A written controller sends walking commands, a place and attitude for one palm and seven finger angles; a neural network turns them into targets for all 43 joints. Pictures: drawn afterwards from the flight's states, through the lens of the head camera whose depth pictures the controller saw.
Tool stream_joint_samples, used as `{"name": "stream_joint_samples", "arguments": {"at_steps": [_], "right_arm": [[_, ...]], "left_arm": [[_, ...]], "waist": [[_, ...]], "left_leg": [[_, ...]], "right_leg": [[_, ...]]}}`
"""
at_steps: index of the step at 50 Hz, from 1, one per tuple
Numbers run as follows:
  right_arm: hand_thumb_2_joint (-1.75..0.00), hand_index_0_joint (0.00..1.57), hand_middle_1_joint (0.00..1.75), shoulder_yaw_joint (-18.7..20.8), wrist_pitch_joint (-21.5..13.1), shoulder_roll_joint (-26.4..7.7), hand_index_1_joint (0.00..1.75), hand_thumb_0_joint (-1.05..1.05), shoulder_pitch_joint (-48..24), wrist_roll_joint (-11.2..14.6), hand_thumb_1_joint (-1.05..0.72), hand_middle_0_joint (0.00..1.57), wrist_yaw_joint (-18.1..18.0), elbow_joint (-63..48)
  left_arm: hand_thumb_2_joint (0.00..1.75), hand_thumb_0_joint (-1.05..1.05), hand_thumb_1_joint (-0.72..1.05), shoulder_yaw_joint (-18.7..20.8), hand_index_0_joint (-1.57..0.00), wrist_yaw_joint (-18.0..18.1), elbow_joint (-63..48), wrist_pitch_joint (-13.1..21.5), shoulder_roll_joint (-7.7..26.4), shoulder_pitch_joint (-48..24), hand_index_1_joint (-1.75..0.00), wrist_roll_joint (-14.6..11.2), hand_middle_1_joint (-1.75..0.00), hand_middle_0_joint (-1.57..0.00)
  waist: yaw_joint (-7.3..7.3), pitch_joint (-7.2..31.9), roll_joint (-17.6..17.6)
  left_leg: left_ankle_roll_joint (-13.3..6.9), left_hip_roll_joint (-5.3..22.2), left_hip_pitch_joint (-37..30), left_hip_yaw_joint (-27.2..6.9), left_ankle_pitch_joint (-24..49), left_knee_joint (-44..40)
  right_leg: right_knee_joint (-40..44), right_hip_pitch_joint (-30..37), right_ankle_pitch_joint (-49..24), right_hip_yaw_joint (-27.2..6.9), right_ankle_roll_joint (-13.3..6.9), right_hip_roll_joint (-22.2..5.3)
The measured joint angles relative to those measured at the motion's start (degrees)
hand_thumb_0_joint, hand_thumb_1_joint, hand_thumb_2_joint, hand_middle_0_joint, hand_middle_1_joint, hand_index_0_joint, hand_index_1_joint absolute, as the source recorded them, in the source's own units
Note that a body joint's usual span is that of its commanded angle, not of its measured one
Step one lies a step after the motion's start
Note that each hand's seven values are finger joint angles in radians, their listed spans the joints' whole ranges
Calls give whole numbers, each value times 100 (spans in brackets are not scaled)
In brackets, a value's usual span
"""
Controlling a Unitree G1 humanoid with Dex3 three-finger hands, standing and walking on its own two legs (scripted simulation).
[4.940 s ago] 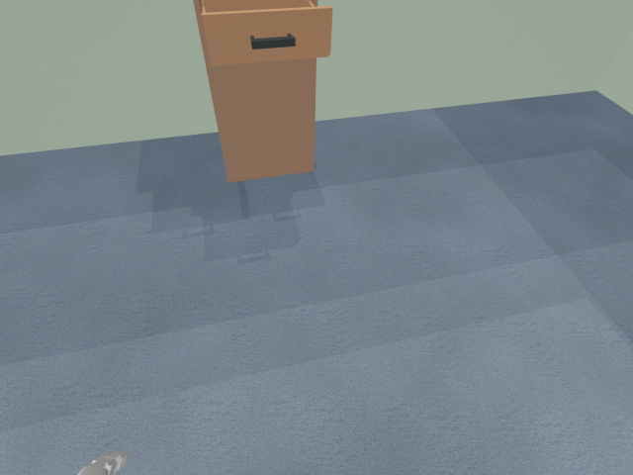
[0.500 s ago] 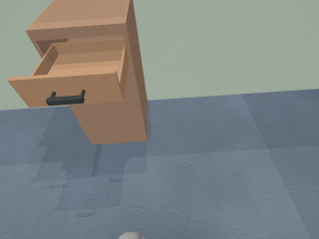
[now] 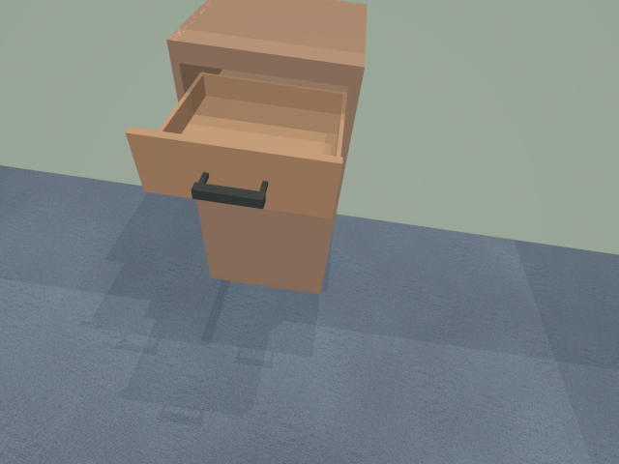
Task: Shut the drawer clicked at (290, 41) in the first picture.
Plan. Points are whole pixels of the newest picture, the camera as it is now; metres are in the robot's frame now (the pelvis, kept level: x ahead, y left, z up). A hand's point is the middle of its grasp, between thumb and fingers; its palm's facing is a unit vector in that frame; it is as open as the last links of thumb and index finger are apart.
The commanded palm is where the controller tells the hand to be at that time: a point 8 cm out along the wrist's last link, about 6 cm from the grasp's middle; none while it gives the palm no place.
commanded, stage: take the last steps up to it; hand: left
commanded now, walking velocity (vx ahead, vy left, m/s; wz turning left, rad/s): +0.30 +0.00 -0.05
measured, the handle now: (231, 188) +0.56 +0.21 +0.01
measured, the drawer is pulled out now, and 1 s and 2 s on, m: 0.29 0.29 0.29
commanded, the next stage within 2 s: come to a stop and stand still in 0.52 s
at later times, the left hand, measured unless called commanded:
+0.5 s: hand (227, 362) +0.31 +0.17 -0.18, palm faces -0.08 -0.98 -0.17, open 7.4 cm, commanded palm none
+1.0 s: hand (203, 379) +0.28 +0.20 -0.19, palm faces +0.00 -0.98 -0.21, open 7.4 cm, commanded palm none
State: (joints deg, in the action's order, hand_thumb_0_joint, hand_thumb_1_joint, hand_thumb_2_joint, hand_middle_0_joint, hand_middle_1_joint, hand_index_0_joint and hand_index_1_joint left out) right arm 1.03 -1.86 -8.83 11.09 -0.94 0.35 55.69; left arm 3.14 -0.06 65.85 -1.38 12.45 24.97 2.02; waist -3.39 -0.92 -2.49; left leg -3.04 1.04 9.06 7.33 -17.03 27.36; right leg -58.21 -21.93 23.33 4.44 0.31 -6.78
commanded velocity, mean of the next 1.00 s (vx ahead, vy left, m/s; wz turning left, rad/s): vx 0.04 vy -0.03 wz -0.04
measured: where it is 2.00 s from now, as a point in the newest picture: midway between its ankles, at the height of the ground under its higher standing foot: outside the picture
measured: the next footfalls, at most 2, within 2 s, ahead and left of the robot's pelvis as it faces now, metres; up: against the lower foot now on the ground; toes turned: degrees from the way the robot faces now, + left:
right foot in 0.50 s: +0.28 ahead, -0.08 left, +0.00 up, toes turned -8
left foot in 0.84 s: +0.36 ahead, +0.16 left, +0.00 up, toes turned +1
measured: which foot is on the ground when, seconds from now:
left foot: down 0.00-0.48, up 0.50-0.82, down 0.84-1.00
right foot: up 0.00-0.48, down 0.50-0.88, up 0.90-1.00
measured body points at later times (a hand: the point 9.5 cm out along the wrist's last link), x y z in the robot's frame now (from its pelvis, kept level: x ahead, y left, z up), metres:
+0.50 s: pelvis +0.17 +0.01 -0.02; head +0.19 +0.01 +0.43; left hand +0.31 +0.22 -0.16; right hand +0.00 -0.16 -0.16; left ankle -0.01 +0.08 -0.72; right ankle +0.24 -0.07 -0.74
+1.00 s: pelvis +0.25 +0.02 -0.01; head +0.29 +0.03 +0.44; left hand +0.28 +0.26 -0.17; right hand +0.32 -0.21 -0.15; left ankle +0.32 +0.16 -0.74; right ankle +0.21 -0.08 -0.69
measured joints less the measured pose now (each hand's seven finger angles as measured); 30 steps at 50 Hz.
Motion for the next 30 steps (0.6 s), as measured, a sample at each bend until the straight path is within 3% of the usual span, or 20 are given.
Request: {"name": "stream_joint_samples", "arguments": {"at_steps": [4,10,16,21,24,25,28,30], "right_arm": [[-89,21,30,81,-120,-55,30,-2,435,55,-96,21,-142,222],[-89,20,30,18,-146,19,30,-1,1161,43,-94,20,-200,708],[-89,20,30,-50,-168,217,30,0,1726,-15,-92,20,-250,1040],[-89,20,30,-104,-131,371,30,0,1990,-47,-92,20,-249,1232],[-89,20,30,-98,-55,442,30,0,2093,-3,-91,20,-234,1346],[-89,20,30,-86,-27,489,30,0,2136,34,-91,20,-217,1363],[-89,21,30,4,85,443,30,0,1819,102,-91,21,-187,1294],[-89,20,30,64,139,373,30,0,1512,70,-91,20,-167,1124]], "left_arm": [[90,1,91,14,-19,-23,-230,128,-24,-506,-30,-25,-30,-20],[90,1,91,26,-19,-19,-532,136,-75,-1263,-30,-52,-30,-20],[90,1,91,-23,-19,-40,-657,88,-183,-1798,-30,-71,-30,-20],[90,1,91,-91,-19,-20,-774,127,-275,-2126,-30,-94,-30,-20],[90,1,91,-121,-19,3,-823,278,-311,-2081,-30,-90,-30,-20],[90,1,91,-122,-20,7,-834,360,-294,-2011,-30,-85,-30,-20],[90,1,91,-110,-20,59,-765,474,-378,-1796,-30,-151,-30,-20],[90,0,92,-77,-20,131,-671,454,-414,-1583,-30,-181,-30,-20]], "waist": [[149,-28,-73],[311,-39,-113],[596,-158,47],[780,-372,251],[731,-397,275],[695,-347,187],[620,-418,309],[594,-395,367]], "left_leg": [[-111,-225,-559,57,202,-728],[-204,-459,-1108,67,134,-1204],[-194,-501,-1529,52,-164,-1330],[-73,-328,-1758,76,-613,-1085],[73,-179,-1617,176,-956,-177],[140,-164,-1305,196,-1002,613],[215,7,16,-223,-1162,3507],[233,151,754,-395,-931,4231]], "right_leg": [[-483,-698,-775,-84,44,67],[-325,-1170,-1229,-100,75,213],[443,-1100,-1270,38,-34,292],[1491,-678,-955,252,-298,517],[2248,-50,-1205,407,-489,720],[2444,163,-1268,356,-607,702],[2344,377,-890,394,-631,834],[2623,621,-929,402,-561,891]]}}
